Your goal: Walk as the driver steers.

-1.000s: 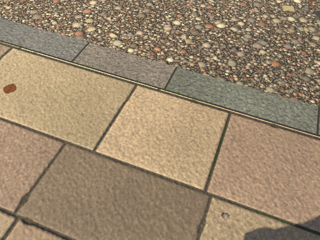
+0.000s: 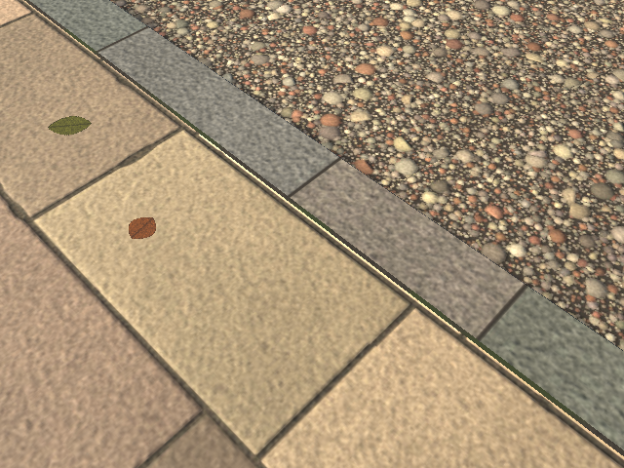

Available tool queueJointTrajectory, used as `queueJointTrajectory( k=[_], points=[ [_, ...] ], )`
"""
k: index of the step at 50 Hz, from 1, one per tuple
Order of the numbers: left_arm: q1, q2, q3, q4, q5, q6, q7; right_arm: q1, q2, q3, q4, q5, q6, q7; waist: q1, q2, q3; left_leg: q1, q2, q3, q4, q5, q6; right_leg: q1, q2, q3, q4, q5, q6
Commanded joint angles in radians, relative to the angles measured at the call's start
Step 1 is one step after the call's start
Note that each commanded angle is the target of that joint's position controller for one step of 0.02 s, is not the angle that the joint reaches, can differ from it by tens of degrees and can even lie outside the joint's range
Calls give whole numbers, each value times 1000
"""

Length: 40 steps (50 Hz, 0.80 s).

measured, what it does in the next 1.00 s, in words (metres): walks ahead: right foot, then left foot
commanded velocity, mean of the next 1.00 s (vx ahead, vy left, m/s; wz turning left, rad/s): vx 0.19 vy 0.00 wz -0.16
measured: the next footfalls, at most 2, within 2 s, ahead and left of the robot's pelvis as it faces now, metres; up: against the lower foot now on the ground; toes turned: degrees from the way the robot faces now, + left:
right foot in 0.44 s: +0.41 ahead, -0.08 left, +0.00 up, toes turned +4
left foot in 0.86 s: +0.39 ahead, +0.14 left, +0.00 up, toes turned -15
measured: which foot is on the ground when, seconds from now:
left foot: down 0.00-0.46, up 0.48-0.84, down 0.86-1.00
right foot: up 0.00-0.42, down 0.44-0.88, up 0.90-1.00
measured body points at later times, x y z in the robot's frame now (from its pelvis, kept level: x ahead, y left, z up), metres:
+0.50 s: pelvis +0.25 -0.01 +0.01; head +0.28 -0.01 +0.46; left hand +0.39 +0.26 -0.10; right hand +0.37 -0.28 -0.11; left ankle +0.11 +0.08 -0.67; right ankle +0.37 -0.08 -0.71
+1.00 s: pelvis +0.31 +0.04 +0.03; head +0.34 +0.06 +0.48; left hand +0.53 +0.29 -0.08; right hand +0.36 -0.26 -0.06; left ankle +0.35 +0.15 -0.71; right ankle +0.30 -0.09 -0.64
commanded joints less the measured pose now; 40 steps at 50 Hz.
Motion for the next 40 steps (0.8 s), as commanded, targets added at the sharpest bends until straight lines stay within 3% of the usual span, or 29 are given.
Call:
queueJointTrajectory(
  k=[1,2,3,4,5,7,9,11,13,15,18,20,21,22,23,24,25,26,27,28,30,31,35,40],
  points=[
    [-124,116,5,-168,-38,-90,-21,353,-226,-59,12,-15,-24,-7,-149,101,-327,884,328,-812,-399,-101,273,-768,106,277,604,-53,-43],
    [-150,112,2,-175,-42,-103,-22,304,-188,-48,11,-12,-34,-8,-120,72,-228,763,294,-661,-385,-18,234,-781,63,269,536,42,-68],
    [-144,112,7,-156,-16,-104,-13,220,-150,-36,-9,-8,-37,-9,-72,3,-168,610,246,-541,-382,70,198,-711,19,272,452,113,-69],
    [-126,127,18,-149,0,-93,-8,162,-118,-25,-27,-13,-38,-13,-32,15,-140,490,215,-465,-397,154,180,-628,-7,276,379,155,-63],
    [-113,129,22,-149,3,-77,-10,141,-106,-19,-39,-18,-38,-17,-10,26,-133,422,194,-437,-420,186,175,-570,-18,279,342,179,-54],
    [-119,104,21,-159,14,-54,-9,158,-130,-23,-39,-13,-44,-29,1,21,-117,355,173,-390,-445,258,179,-544,-9,261,255,220,-26],
    [-149,86,14,-164,20,-42,-6,177,-144,-23,-30,-21,-45,-46,-2,29,-86,335,162,-295,-438,498,164,-563,6,232,148,309,0],
    [-188,58,1,-168,21,-42,-13,195,-123,-14,-12,-24,-38,-58,-19,51,-80,315,116,-192,-417,630,114,-520,25,206,-14,439,0],
    [-237,40,-10,-172,13,-47,-26,221,-116,-8,4,-27,-32,-64,-53,74,-87,316,95,-138,-409,620,70,-456,51,184,-151,600,-19],
    [-264,51,-13,-176,5,-49,-38,236,-121,-3,21,-34,-32,-68,-73,80,-91,343,120,-138,-407,570,56,-421,68,184,-217,693,-35],
    [-268,79,-10,-180,7,-47,-52,205,-120,1,39,-44,-32,-66,-66,78,-78,427,172,-147,-356,565,57,-436,76,204,-260,606,-71],
    [-235,120,2,-185,11,-51,-62,171,-140,-6,41,-37,-23,-72,-38,82,-82,490,192,-151,-262,657,49,-438,101,195,-278,479,-102],
    [-171,142,12,-171,16,-53,-67,148,-146,-8,35,-28,-15,-80,-2,78,-106,506,175,-137,-168,722,30,-378,127,174,-325,479,-117],
    [-87,177,27,-153,20,-56,-67,151,-147,-7,27,-27,-7,-87,32,39,-154,491,121,-105,-11,706,-9,-260,127,190,-382,647,-145],
    [-28,243,42,-162,31,-53,-63,196,-130,0,-1,-48,-8,-90,15,-103,-256,318,26,-66,275,388,-70,-29,-22,398,-340,1027,-233],
    [-24,253,36,-176,38,-39,-59,302,-53,23,-3,-56,-13,-79,-34,-299,-361,-13,-133,-75,604,-444,-145,241,-240,735,-358,1228,-435],
    [-23,185,21,-187,19,-24,-55,291,-114,18,7,-40,-13,-65,1,-193,-430,-70,-92,-197,699,-471,-136,237,-231,809,-419,946,-438],
    [-89,162,17,-216,7,-10,-48,208,-137,9,-13,-16,-2,-63,7,-126,-320,-134,-53,-196,722,-401,-137,133,-188,730,-447,725,-397],
    [-127,141,9,-230,-1,5,-40,158,-137,7,-22,-19,12,-69,2,-35,-240,-141,-22,-180,677,-343,-140,9,-149,667,-488,558,-353],
    [-149,137,6,-241,0,17,-31,125,-140,2,-33,-29,27,-78,-8,-13,-184,-115,3,-178,604,-299,-141,-110,-128,642,-523,438,-327],
    [-173,144,9,-254,16,35,-22,127,-111,4,-46,-33,43,-87,-40,-88,-137,-19,5,-154,412,-259,-142,-250,-42,577,-564,322,-283],
    [-166,153,15,-260,21,41,-16,136,-90,9,-43,-33,41,-92,-39,-120,-144,10,-9,-138,336,-253,-148,-263,-20,554,-565,343,-278],
    [-148,190,35,-284,3,55,4,126,-88,12,-40,-30,34,-98,-19,-136,-210,75,-24,-151,167,-161,-174,-242,-13,574,-548,297,-269],
    [-143,183,38,-308,-1,80,11,105,-100,7,-53,-21,17,-86,-6,-166,-184,124,-38,-158,-4,-136,-164,-231,-2,657,-532,196,-237]
  ],
)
